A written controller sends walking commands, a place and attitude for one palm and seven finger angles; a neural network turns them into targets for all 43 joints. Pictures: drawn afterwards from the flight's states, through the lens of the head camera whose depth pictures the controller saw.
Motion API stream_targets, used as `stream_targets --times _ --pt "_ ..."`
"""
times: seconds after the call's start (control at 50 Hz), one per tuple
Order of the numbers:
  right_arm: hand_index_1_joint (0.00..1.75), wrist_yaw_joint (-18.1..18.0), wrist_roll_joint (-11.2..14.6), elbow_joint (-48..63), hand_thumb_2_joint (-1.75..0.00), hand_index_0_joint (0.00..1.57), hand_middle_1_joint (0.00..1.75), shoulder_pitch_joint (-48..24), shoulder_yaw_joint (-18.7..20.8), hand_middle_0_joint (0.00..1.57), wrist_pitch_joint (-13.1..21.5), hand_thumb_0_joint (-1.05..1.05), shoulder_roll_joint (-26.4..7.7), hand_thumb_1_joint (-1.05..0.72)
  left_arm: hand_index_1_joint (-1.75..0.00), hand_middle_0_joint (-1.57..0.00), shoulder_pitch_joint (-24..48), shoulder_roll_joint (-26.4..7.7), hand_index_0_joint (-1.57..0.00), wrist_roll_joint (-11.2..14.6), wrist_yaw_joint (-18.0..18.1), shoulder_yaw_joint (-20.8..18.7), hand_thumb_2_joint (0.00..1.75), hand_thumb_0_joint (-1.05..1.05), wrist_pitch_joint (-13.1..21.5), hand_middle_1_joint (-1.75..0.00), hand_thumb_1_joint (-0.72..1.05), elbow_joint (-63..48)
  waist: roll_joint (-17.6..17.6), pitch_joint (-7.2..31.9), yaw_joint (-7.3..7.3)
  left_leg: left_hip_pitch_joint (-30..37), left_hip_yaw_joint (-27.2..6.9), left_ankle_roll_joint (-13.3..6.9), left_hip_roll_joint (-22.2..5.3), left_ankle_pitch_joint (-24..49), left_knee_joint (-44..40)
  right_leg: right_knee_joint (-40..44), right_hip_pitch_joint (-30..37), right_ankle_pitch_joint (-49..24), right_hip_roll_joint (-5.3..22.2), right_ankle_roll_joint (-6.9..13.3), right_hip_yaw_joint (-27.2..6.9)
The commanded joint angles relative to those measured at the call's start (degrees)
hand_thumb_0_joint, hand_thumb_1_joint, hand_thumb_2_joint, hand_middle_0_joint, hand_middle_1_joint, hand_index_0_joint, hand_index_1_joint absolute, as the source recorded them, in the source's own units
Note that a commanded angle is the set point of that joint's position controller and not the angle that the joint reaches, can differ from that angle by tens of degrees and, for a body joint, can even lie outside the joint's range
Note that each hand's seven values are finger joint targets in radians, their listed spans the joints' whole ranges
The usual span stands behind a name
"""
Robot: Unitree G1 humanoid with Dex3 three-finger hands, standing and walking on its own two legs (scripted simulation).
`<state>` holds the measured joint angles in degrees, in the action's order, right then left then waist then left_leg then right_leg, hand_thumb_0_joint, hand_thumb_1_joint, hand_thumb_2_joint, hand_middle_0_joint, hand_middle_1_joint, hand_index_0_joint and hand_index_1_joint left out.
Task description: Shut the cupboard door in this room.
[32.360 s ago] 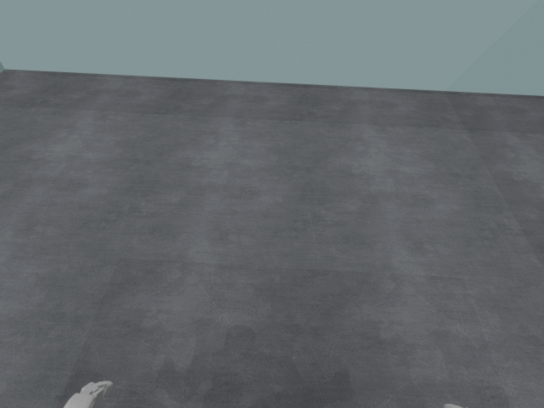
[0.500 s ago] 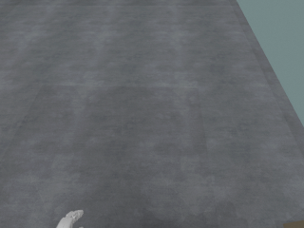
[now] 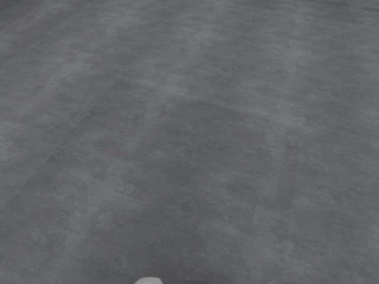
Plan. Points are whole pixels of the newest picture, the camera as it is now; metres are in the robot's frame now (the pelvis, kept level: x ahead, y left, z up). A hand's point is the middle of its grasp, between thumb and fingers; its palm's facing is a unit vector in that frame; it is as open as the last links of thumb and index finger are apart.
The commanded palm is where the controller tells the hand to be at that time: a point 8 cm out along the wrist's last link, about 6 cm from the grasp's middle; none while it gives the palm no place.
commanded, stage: turn or walk to find it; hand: left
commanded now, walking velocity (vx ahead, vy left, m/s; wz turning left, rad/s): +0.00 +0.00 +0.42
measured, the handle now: out of the picture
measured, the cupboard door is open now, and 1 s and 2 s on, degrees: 78 78 78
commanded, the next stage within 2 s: none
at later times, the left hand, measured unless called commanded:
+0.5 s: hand out of the picture +0.06 +0.22 -0.16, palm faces +0.19 -0.95 -0.25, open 7.4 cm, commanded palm none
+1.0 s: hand out of the picture -0.08 +0.17 -0.16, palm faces +0.45 -0.85 -0.26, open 7.3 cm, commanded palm none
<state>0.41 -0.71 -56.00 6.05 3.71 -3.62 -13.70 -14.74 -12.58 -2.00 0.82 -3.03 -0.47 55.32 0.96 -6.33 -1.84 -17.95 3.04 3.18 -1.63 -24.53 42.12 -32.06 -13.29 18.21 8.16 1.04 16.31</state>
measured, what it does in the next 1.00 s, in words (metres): steps on the spot, turning left: left foot, then right foot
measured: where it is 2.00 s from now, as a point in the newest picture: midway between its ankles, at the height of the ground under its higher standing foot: outside the picture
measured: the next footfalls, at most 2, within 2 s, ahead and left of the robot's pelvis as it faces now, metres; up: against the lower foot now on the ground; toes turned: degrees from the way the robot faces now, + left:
left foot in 0.04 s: +0.02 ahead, +0.13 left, +0.00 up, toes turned +6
right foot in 0.54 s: +0.05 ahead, -0.11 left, +0.00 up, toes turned +8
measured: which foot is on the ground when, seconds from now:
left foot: up 0.00-0.02, down 0.04-0.54, up 0.56-1.00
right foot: down 0.00-0.06, up 0.08-0.52, down 0.54-1.00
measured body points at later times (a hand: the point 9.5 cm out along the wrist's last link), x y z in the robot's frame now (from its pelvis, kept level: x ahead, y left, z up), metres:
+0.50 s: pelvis -0.01 +0.00 +0.00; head +0.04 +0.00 +0.45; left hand +0.05 +0.27 -0.14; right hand +0.09 -0.23 -0.15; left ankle -0.02 +0.12 -0.74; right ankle +0.01 -0.12 -0.72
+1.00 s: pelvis -0.02 -0.02 +0.00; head +0.03 +0.00 +0.45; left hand -0.11 +0.22 -0.14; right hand +0.17 -0.22 -0.15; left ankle -0.10 +0.10 -0.70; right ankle +0.01 -0.11 -0.74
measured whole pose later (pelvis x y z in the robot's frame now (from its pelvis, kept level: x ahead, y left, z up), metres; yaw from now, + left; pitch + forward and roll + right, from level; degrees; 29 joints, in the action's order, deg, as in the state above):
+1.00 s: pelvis -0.02 -0.02 +0.00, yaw +26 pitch +0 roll +2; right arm 0.4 -0.8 -56.8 7.2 3.8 -3.9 -13.6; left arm -14.7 -11.8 -2.0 0.8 -2.8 -0.4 55.1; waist 0.8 -6.2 -1.5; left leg -19.1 2.4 3.4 -1.9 -25.2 44.6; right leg -31.4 -12.9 17.8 8.0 0.9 15.9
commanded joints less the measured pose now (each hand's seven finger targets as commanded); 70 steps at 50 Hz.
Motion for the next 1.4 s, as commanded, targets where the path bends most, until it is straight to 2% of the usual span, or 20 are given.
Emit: stream_targets --times 0.0,0.04,0.06,0.16,0.34,0.46,0.48,0.5,0.52,0.54,0.56,0.62,0.68,0.92,1.0,1.02,1.04,1.06,1.16,1.38 --pt "0.3 0.3 0.1 3.1 -0.9 0.2 0.3 5.4 0.7 0.2 2.7 0.0 -5.5 -0.9 -0.3 -0.2 -0.3 -10.9 -0.2 1.1 0.6 -2.9 0.9 0.0 0.2 -0.3 0.9 -2.6 3.9 11.8 3.16 12.1 0.1 -1.9 -1.4 16.5 -19.9 -3.0 2.6 -22.7 10.4 0.6 -6.8" --pt "0.3 -0.5 -0.2 2.9 -0.9 0.2 0.3 9.5 2.8 0.2 2.7 0.0 -14.8 -0.9 -0.3 -0.2 1.5 -5.1 -0.2 1.3 0.3 -0.8 0.9 0.0 -0.6 -0.3 0.9 -5.5 -18.9 11.9 5.55 21.0 -24.8 -13.7 -22.2 48.7 -23.1 -23.3 -18.3 20.7 -1.4 -5.5 -7.6" --pt "0.3 -0.7 -0.3 2.4 -0.9 0.2 0.3 9.6 2.5 0.2 2.3 0.0 -14.3 -0.9 -0.3 -0.2 2.7 -6.7 -0.2 1.1 0.5 -1.1 0.9 0.0 -1.2 -0.3 0.9 -5.7 -12.9 11.2 5.45 18.0 -20.1 -16.3 -23.2 44.7 -21.9 -28.4 -17.0 19.8 -0.4 -4.5 -11.4" --pt "0.3 -1.7 -0.2 4.3 -0.9 0.2 0.3 2.1 1.0 0.2 3.1 0.0 -9.3 -0.9 -0.3 -0.2 2.0 -6.8 -0.2 1.0 -0.4 -1.6 0.9 0.0 -1.6 -0.3 0.9 -2.6 -9.8 6.8 1.86 13.5 -12.1 -11.5 -11.9 40.3 -22.3 -32.8 -18.3 6.0 -1.7 -5.7 -14.2" --pt "0.3 -1.3 -0.6 4.0 -0.9 0.2 0.3 6.3 1.9 0.2 2.9 0.0 -9.4 -0.9 -0.3 -0.2 7.0 -5.2 -0.2 1.3 -0.1 -1.0 0.9 0.0 -1.5 -0.3 0.9 -5.4 -10.6 6.5 3.62 11.1 -17.7 -13.1 -11.4 34.4 -22.4 -19.8 -14.1 7.6 -3.5 -6.5 -14.3" --pt "0.3 -1.2 -0.5 4.6 -0.9 0.2 0.3 5.0 2.4 0.2 2.6 0.0 -8.9 -0.9 -0.3 -0.2 2.8 -4.8 -0.2 1.9 0.1 -1.0 0.9 0.0 -0.3 -0.3 0.9 -4.9 -11.0 10.7 1.48 7.2 -20.6 -11.2 -8.6 37.5 -16.5 0.3 -1.0 -0.1 -6.7 -5.1 -12.7" --pt "0.3 -1.2 -0.2 4.6 -0.9 0.2 0.3 5.0 2.4 0.2 2.6 0.0 -8.0 -0.9 -0.3 -0.2 0.9 -5.5 -0.2 1.8 0.3 -1.2 0.9 0.0 0.3 -0.3 0.9 -4.5 -8.7 11.6 0.38 3.9 -19.9 -9.1 -6.7 33.4 -13.5 8.9 5.3 -6.8 -5.6 -4.9 -13.1" --pt "0.3 -0.8 0.3 4.8 -0.9 0.2 0.3 6.0 2.0 0.2 2.8 0.0 -5.6 -0.9 -0.3 -0.2 -1.0 -8.8 -0.2 1.3 0.6 -1.7 0.9 0.0 1.1 -0.3 0.9 -4.1 -0.2 13.7 -0.21 -4.2 -16.1 -5.5 -2.8 21.7 -7.5 13.3 15.2 -12.7 2.0 -3.1 -19.6" --pt "0.3 -0.5 0.4 6.3 -0.9 0.2 0.3 5.3 1.4 0.2 2.9 0.0 -2.0 -0.9 -0.3 -0.2 -2.6 -13.9 -0.2 0.5 1.1 -2.8 0.9 0.0 1.4 -0.3 0.9 -3.8 15.5 12.8 -1.36 -14.9 -6.4 -1.4 5.5 -4.6 4.9 13.6 19.3 -24.6 16.8 3.1 -32.8" --pt "0.3 -0.9 0.0 6.6 -0.9 0.2 0.3 3.9 2.0 0.2 2.1 0.0 -4.7 -0.9 -0.3 -0.2 -2.8 -13.6 -0.2 1.0 1.1 -2.4 0.9 0.0 1.0 -0.3 0.9 -4.3 12.2 11.2 -1.73 -13.4 -8.0 -1.5 4.2 -11.1 15.5 13.2 10.8 -29.8 20.8 7.7 -32.7" --pt "0.3 -0.8 -0.4 4.8 -0.9 0.2 0.3 5.6 2.4 0.2 1.2 0.0 -5.1 -0.9 -0.3 -0.2 0.7 -10.8 -0.2 1.2 1.4 -2.5 0.9 0.0 1.3 -0.3 0.9 -5.0 11.6 9.2 0.28 -12.7 -10.4 -1.4 2.5 -7.3 22.1 14.7 6.0 -23.4 17.6 7.9 -29.5" --pt "0.3 0.2 -0.6 2.0 -0.9 0.2 0.3 8.2 2.5 0.2 0.4 0.0 -4.1 -0.9 -0.3 -0.2 6.6 -7.1 -0.2 1.3 1.2 -1.3 0.9 0.0 1.1 -0.3 0.9 -6.7 7.4 4.7 3.23 -13.7 -7.8 -0.3 1.1 2.0 28.4 14.1 3.3 -19.5 10.0 4.0 -19.5" --pt "0.3 0.4 -0.5 1.4 -0.9 0.2 0.3 8.3 2.2 0.2 0.2 0.0 -3.9 -0.9 -0.3 -0.2 3.5 -6.9 -0.2 1.3 1.1 -1.2 0.9 0.0 1.7 -0.3 0.9 -6.0 9.5 5.6 2.35 -14.1 -6.4 1.0 0.6 5.1 28.4 13.9 6.2 -22.6 9.1 3.6 -15.8" --pt "0.3 0.3 0.3 3.8 -0.9 0.2 0.3 -0.6 0.2 0.2 1.3 0.0 -2.2 -0.9 -0.3 -0.2 -2.7 -10.8 -0.2 0.2 1.0 -2.7 0.9 0.0 0.9 -0.3 0.9 -2.8 10.6 7.6 -1.48 -5.8 0.1 0.3 -0.3 -2.6 3.0 9.4 10.4 -30.5 13.5 7.2 -13.2" --pt "0.3 0.3 0.1 3.0 -0.9 0.2 0.3 4.5 0.4 0.2 2.4 0.0 -3.9 -0.9 -0.3 -0.2 -0.6 -11.4 -0.2 1.0 0.7 -3.0 0.9 0.0 0.4 -0.3 0.9 -2.4 6.9 10.5 2.23 8.2 2.0 -1.2 0.2 12.5 -16.5 0.8 4.7 -24.7 11.6 2.0 -8.0" --pt "0.3 0.2 0.0 2.7 -0.9 0.2 0.3 6.9 1.1 0.2 3.1 0.0 -7.6 -0.9 -0.3 -0.2 -0.9 -9.3 -0.2 1.3 0.6 -2.7 0.9 0.0 0.1 -0.3 0.9 -3.0 -3.1 12.7 3.65 16.6 -5.9 -3.2 -5.8 21.4 -21.9 -8.7 -2.6 -15.2 7.7 -1.1 -5.7" --pt "0.3 -0.3 -0.4 2.9 -0.9 0.2 0.3 9.4 2.6 0.2 3.2 0.0 -13.5 -0.9 -0.3 -0.2 -0.6 -5.3 -0.2 1.6 0.2 -1.5 0.9 0.0 -0.3 -0.3 0.9 -5.0 -19.7 12.2 4.95 22.5 -24.3 -10.4 -20.2 43.7 -22.7 -20.2 -17.9 16.6 -0.3 -5.4 -5.2" --pt "0.3 -0.7 -0.1 1.9 -0.9 0.2 0.3 11.5 2.7 0.2 2.5 0.0 -14.8 -0.9 -0.3 -0.2 2.7 -5.8 -0.2 1.1 0.6 -1.0 0.9 0.0 -1.1 -0.3 0.9 -5.7 -16.0 12.2 6.11 19.2 -22.9 -15.0 -23.5 49.3 -21.8 -26.6 -17.4 21.0 -0.8 -4.9 -10.7" --pt "0.3 -1.9 -0.3 3.9 -0.9 0.2 0.3 3.0 0.9 0.2 3.0 0.0 -8.8 -0.9 -0.3 -0.2 2.9 -6.5 -0.2 1.1 -0.2 -1.7 0.9 0.0 -1.6 -0.3 0.9 -2.7 -10.1 6.3 2.06 12.0 -13.7 -11.8 -12.4 39.5 -22.6 -33.2 -17.9 6.7 -1.7 -5.4 -14.6" --pt "0.3 -1.3 -0.7 4.0 -0.9 0.2 0.3 6.1 2.0 0.2 2.8 0.0 -9.0 -0.9 -0.3 -0.2 6.5 -4.7 -0.2 1.3 0.0 -1.0 0.9 0.0 -1.4 -0.3 0.9 -5.4 -10.2 7.3 3.41 10.4 -18.9 -13.2 -11.2 29.9 -22.8 -17.1 -12.9 7.4 -3.9 -6.1 -14.2"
